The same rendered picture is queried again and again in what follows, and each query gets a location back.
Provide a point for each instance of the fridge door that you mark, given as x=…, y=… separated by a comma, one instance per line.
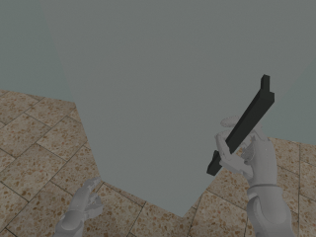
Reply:
x=153, y=79

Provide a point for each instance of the handle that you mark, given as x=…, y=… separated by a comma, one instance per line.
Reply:
x=258, y=107

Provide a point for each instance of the right robot hand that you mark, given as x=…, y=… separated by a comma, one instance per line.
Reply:
x=259, y=152

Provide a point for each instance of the left robot forearm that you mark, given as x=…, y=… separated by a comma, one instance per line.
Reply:
x=71, y=224

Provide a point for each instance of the right robot forearm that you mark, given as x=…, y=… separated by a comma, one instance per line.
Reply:
x=268, y=212

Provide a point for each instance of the left robot hand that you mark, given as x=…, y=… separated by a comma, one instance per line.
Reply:
x=82, y=199

